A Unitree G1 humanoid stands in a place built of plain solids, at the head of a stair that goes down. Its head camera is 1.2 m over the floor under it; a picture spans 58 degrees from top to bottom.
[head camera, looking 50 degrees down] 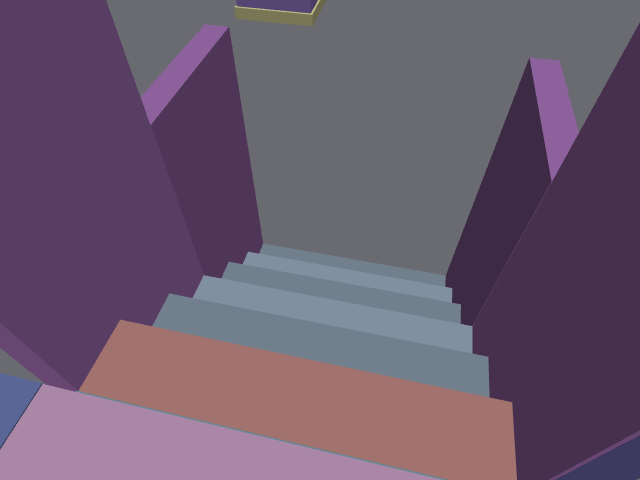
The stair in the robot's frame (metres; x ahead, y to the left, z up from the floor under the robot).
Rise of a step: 0.20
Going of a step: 0.23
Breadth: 1.20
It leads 13 degrees to the right of straight ahead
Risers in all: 6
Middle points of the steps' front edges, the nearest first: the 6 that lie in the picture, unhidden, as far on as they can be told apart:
0.55 0.05 0.00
0.78 0.00 -0.20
1.01 -0.05 -0.40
1.23 -0.10 -0.60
1.46 -0.15 -0.80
1.69 -0.20 -1.00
